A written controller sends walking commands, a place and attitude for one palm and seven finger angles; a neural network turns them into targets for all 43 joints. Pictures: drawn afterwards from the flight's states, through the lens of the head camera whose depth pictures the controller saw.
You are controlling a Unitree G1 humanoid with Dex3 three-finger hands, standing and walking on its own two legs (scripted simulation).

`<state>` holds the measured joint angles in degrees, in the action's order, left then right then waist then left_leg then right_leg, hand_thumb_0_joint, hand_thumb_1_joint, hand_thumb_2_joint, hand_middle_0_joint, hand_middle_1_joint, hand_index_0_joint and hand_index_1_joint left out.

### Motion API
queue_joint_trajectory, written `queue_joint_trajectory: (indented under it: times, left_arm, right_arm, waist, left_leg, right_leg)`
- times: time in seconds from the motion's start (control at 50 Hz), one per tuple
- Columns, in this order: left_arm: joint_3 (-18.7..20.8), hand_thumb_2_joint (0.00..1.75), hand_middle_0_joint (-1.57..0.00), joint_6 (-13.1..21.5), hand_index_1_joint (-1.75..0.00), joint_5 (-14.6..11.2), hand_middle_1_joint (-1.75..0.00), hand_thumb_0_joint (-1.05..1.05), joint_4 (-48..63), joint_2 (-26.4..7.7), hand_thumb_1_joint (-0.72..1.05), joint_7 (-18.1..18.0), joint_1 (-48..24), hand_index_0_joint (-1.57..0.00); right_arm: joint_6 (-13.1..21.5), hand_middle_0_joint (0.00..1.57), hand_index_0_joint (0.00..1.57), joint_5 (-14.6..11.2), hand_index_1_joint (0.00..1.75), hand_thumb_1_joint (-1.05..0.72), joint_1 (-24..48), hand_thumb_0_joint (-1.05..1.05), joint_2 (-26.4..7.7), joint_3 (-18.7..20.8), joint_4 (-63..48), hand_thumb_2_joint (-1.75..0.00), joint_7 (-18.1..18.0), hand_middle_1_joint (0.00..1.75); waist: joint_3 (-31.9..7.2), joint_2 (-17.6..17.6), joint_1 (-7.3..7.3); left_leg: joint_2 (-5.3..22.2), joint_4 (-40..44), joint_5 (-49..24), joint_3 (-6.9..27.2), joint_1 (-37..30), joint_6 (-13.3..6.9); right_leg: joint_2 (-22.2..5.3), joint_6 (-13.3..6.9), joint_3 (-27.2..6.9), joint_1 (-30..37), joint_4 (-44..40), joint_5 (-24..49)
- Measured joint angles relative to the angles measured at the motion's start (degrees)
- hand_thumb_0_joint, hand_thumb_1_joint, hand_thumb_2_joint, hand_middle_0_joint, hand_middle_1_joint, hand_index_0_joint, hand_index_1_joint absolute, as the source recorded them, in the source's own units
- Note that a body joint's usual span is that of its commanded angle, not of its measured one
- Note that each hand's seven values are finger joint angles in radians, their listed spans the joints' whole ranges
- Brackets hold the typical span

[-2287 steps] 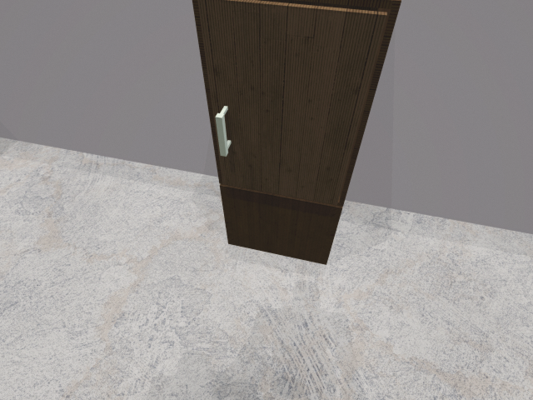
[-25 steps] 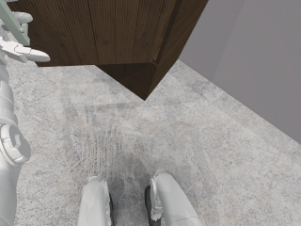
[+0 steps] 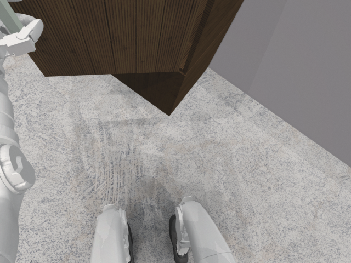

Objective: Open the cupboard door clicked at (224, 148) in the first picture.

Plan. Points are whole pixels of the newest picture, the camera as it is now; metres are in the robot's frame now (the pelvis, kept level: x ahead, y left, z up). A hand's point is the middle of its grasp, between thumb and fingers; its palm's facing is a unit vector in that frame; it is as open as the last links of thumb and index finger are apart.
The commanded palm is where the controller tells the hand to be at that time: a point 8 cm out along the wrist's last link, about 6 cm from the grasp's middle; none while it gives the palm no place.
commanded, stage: close the thumb around the handle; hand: left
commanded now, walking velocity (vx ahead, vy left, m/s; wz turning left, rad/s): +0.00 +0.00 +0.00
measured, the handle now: (12, 13) +0.61 +0.25 +0.05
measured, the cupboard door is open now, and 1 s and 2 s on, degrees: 44 71 83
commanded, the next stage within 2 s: pull the door open along its arc in 0.20 s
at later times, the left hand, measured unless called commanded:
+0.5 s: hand (29, 37) +0.55 +0.22 +0.05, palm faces +0.07 -1.00 -0.02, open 5.3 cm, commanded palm +0.51 +0.25 +0.05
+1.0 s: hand (71, 116) +0.40 +0.15 +0.05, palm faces +0.37 -0.93 +0.00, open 5.7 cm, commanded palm +0.32 +0.21 +0.05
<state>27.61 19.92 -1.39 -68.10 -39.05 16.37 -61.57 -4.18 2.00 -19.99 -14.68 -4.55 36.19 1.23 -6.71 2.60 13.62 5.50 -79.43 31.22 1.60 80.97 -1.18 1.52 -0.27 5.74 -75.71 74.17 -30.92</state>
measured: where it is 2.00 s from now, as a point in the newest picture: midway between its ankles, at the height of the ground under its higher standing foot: (153, 252)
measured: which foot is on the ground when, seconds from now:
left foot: down 0.00-1.00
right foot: down 0.00-1.00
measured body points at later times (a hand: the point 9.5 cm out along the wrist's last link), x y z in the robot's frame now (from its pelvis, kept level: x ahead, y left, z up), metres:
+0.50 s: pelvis +0.00 +0.00 +0.00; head +0.20 +0.03 +0.41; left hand +0.54 +0.28 +0.06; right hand -0.01 -0.26 -0.10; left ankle +0.03 +0.11 -0.60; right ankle +0.03 -0.13 -0.60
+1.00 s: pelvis +0.03 -0.01 +0.04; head +0.14 +0.01 +0.48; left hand +0.37 +0.20 +0.05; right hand +0.17 -0.24 -0.08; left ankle +0.03 +0.11 -0.60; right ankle +0.03 -0.13 -0.60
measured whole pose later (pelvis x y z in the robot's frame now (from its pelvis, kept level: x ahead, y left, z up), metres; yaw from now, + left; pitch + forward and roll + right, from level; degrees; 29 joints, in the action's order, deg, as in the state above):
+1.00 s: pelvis +0.03 -0.01 +0.04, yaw +2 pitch +23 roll -1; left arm 8.5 27.8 0.0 -28.7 -3.0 -18.1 -13.4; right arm -3.9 3.2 -12.5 -11.5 0.2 31.3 4.1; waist -10.3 0.5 4.2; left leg 3.9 -69.4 31.1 -2.2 61.7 -0.3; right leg 0.2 -0.5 2.3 -59.3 68.2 -32.2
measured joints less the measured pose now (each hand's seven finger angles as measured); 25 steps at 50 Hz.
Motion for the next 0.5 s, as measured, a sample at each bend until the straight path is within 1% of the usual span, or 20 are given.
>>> queue_joint_trajectory:
  times: [0.1, 0.18, 0.26, 0.34, 0.42, 0.5]
  left_arm:
    - [0.0, 0.80, -0.38, 0.1, -1.33, 0.5, -1.32, 0.00, -1.2, -0.2, 0.67, -0.6, -0.3, -0.39]
    - [-0.1, 0.84, -0.39, 0.8, -1.34, 0.7, -1.33, 0.01, -0.7, 0.3, 0.76, -0.1, 0.2, -0.40]
    - [0.6, 0.86, -0.39, 1.1, -1.35, 0.5, -1.34, 0.01, -0.7, 0.7, 0.79, -0.2, 0.6, -0.40]
    - [0.4, 0.86, -0.39, 1.1, -1.35, 0.6, -1.34, 0.01, -0.9, 0.5, 0.79, -0.9, 0.4, -0.40]
    - [0.3, 0.85, -0.39, 0.7, -1.35, 0.4, -1.34, 0.01, 0.1, 1.2, 0.79, -1.5, 0.9, -0.39]
    - [0.3, 0.84, -0.39, 1.2, -1.35, -0.7, -1.34, 0.01, 2.5, 2.6, 0.80, -1.5, 3.9, -0.38]
  right_arm:
    - [0.2, 0.21, 0.21, 0.1, 0.30, -0.90, -0.1, 0.00, -0.2, -0.2, -0.2, -0.89, 0.0, 0.30]
    - [0.2, 0.21, 0.21, 0.2, 0.30, -0.90, -0.1, 0.00, -0.3, 0.1, -0.3, -0.89, 0.0, 0.30]
    - [-0.1, 0.21, 0.21, 0.0, 0.30, -0.90, -0.1, 0.00, -0.3, 0.1, -0.5, -0.89, 0.0, 0.30]
    - [-0.1, 0.21, 0.21, 0.0, 0.30, -0.90, 0.0, 0.00, -0.3, 0.1, -0.7, -0.89, 0.0, 0.30]
    - [-0.1, 0.21, 0.21, 0.1, 0.30, -0.90, -0.1, 0.00, -0.1, 0.3, -0.4, -0.89, 0.2, 0.30]
    - [-0.3, 0.21, 0.21, -0.1, 0.30, -0.90, -0.3, 0.00, 0.0, 0.7, -0.4, -0.89, 0.5, 0.30]
  waist:
    - [0.0, 0.1, 0.34]
    - [-0.1, 0.2, 0.42]
    - [-0.1, 0.2, 0.52]
    - [0.0, 0.2, 0.52]
    - [-0.1, 0.2, 0.24]
    - [-0.2, 0.2, -0.39]
  left_leg:
    - [0.0, 0.1, 0.0, 0.0, -0.3, -0.1]
    - [0.0, 0.1, 0.2, -0.1, -0.4, -0.1]
    - [0.1, 0.1, 0.2, -0.3, -0.6, -0.1]
    - [0.1, 0.0, 0.2, -0.4, -0.5, -0.1]
    - [0.1, 0.2, 0.0, -0.4, -0.5, 0.0]
    - [0.1, 0.9, 0.0, -0.8, -1.7, 0.0]
  right_leg:
    - [0.0, 0.1, 0.0, 0.3, -0.2, 0.0]
    - [0.1, 0.1, -0.1, 0.4, -0.2, 0.0]
    - [0.1, 0.2, -0.4, 0.4, -0.1, -0.1]
    - [0.1, 0.1, -0.4, 0.3, 0.1, -0.1]
    - [0.1, 0.0, -0.5, 0.2, 0.1, 0.0]
    - [0.2, 0.0, -0.8, 1.1, -0.5, 0.1]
